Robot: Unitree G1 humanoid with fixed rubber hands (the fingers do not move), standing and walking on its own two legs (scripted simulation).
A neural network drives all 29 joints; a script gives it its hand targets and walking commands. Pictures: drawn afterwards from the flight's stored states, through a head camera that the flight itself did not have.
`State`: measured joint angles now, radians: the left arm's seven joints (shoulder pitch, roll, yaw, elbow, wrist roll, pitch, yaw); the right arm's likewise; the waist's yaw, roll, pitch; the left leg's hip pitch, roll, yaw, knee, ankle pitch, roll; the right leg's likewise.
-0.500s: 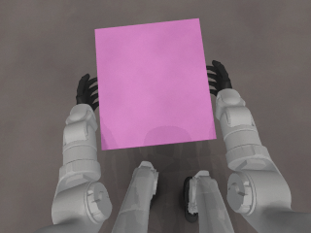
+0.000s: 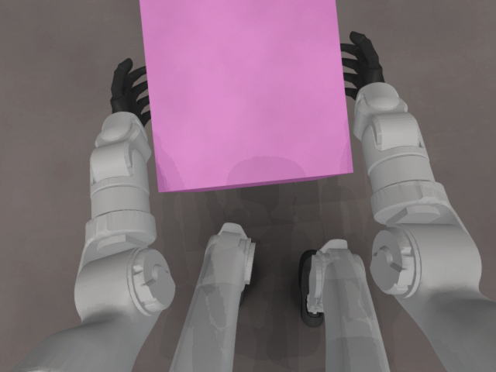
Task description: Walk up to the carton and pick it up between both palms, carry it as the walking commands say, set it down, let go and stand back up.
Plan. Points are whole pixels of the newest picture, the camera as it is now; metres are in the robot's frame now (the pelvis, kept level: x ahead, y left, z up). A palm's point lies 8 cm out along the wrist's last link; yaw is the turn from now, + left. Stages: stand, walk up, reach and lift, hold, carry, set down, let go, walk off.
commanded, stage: set down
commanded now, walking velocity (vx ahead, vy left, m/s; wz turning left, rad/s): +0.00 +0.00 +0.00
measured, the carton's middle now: (247, 102) +0.52 +0.11 -0.19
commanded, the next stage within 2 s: none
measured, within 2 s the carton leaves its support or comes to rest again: rests again in 1.50 s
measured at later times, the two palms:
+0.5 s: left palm (147, 119) +0.46 +0.28 -0.17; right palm (344, 95) +0.54 -0.05 -0.18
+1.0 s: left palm (161, 121) +0.48 +0.29 -0.26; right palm (330, 100) +0.57 -0.05 -0.27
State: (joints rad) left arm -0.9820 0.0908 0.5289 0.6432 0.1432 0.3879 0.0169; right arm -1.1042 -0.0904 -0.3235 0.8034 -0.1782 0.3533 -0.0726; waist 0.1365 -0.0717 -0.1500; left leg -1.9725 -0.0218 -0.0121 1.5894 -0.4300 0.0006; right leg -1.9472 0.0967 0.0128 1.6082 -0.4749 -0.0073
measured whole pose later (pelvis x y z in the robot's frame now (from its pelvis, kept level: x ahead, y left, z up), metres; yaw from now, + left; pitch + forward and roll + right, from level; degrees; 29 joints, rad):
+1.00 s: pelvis -0.01 +0.01 -0.12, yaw -1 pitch +46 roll -2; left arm -1.29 0.22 0.49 0.71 0.08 0.36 0.02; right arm -1.44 -0.25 -0.21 0.92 -0.04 0.32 -0.11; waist 0.15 -0.06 0.17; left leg -2.30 -0.03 0.00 2.00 -0.50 0.02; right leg -2.26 0.10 -0.01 2.02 -0.56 0.02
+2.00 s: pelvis -0.02 +0.01 -0.14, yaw +0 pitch +37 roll +0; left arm -1.40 0.32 0.47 0.84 0.05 0.30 0.00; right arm -1.57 -0.27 -0.21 1.01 -0.05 0.28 -0.07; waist 0.15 -0.05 0.36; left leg -2.24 -0.03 0.02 2.11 -0.52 0.02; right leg -2.21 0.10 0.00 2.14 -0.59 0.01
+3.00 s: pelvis -0.01 +0.00 -0.14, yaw +2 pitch +34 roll +0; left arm -1.47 0.36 0.40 1.03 -0.05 0.15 0.00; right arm -1.62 -0.34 -0.12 1.11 0.01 0.18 -0.09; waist 0.16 -0.02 0.47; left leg -2.18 -0.04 0.01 2.14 -0.55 -0.01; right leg -2.14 0.09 -0.01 2.18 -0.63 0.00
